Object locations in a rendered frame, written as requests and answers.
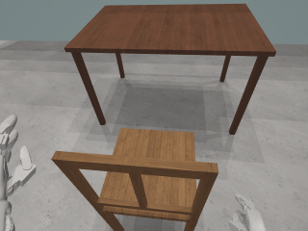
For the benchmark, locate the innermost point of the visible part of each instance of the table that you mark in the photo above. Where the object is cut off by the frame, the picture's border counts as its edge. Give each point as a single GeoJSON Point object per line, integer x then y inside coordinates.
{"type": "Point", "coordinates": [176, 29]}

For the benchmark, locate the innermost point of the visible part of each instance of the robot left forearm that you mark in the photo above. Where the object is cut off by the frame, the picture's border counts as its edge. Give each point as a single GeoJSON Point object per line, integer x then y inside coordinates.
{"type": "Point", "coordinates": [6, 220]}

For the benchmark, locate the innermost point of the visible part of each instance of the robot left hand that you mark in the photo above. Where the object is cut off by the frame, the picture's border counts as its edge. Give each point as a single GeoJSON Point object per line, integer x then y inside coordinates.
{"type": "Point", "coordinates": [23, 172]}

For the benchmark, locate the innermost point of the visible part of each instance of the chair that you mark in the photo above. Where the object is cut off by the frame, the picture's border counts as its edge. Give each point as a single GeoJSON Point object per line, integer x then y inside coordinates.
{"type": "Point", "coordinates": [151, 174]}

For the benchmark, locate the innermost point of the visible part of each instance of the robot right hand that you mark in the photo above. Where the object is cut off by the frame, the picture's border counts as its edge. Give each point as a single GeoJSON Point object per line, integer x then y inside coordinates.
{"type": "Point", "coordinates": [251, 219]}

